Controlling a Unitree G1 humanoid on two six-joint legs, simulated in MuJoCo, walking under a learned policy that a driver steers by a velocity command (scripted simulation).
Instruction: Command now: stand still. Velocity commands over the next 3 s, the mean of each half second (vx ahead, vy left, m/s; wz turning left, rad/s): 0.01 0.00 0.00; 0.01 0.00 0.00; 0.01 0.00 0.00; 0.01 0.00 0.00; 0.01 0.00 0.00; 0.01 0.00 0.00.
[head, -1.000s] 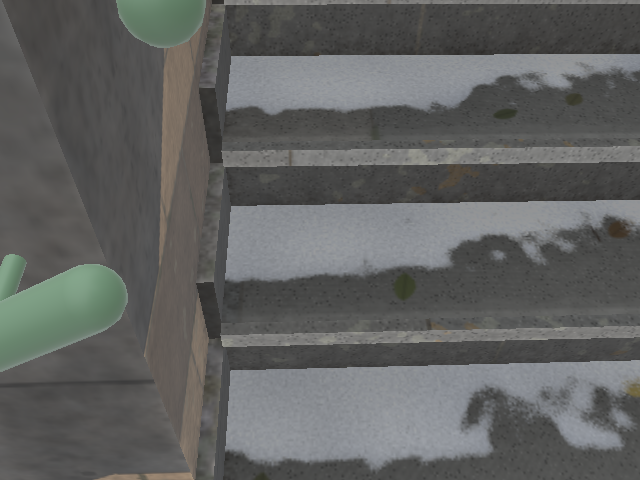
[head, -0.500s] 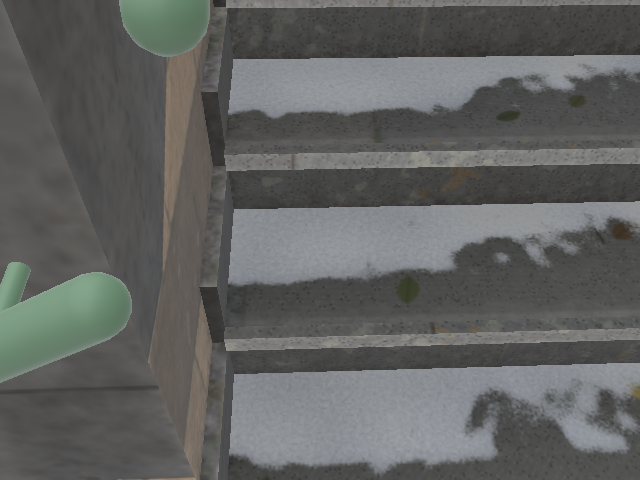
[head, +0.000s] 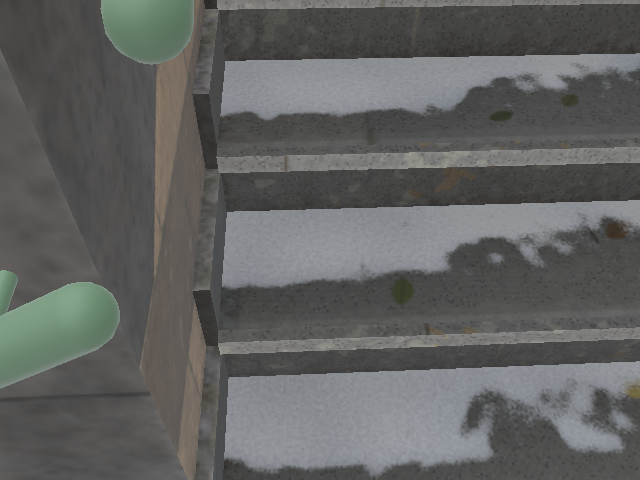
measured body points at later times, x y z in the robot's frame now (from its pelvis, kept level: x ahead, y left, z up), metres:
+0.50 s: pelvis +0.00 +0.00 +0.00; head +0.01 +0.00 +0.45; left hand -0.03 +0.26 -0.15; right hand +0.03 -0.26 -0.15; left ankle +0.02 +0.14 -0.75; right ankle -0.03 -0.16 -0.75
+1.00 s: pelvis +0.00 +0.00 +0.00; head +0.02 +0.01 +0.45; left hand -0.02 +0.27 -0.15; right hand +0.03 -0.25 -0.15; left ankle +0.02 +0.14 -0.75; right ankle -0.03 -0.16 -0.75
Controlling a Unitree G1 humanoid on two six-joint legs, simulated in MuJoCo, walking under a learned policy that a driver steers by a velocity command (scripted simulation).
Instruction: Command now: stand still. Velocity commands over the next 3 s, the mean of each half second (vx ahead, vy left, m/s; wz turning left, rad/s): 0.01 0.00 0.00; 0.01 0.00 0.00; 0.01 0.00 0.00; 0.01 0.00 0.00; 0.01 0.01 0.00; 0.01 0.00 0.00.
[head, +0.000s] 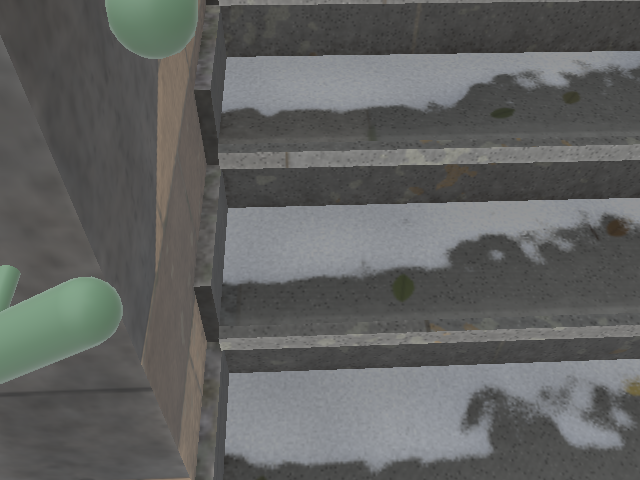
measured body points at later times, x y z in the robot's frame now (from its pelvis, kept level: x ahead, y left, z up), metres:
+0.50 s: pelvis +0.00 +0.00 +0.00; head +0.02 +0.00 +0.45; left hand -0.03 +0.26 -0.15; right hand +0.02 -0.25 -0.15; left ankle +0.02 +0.14 -0.75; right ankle -0.03 -0.16 -0.75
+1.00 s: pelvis +0.00 +0.00 +0.00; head +0.02 +0.01 +0.45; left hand -0.03 +0.27 -0.15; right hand +0.03 -0.25 -0.15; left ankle +0.02 +0.14 -0.75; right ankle -0.03 -0.16 -0.75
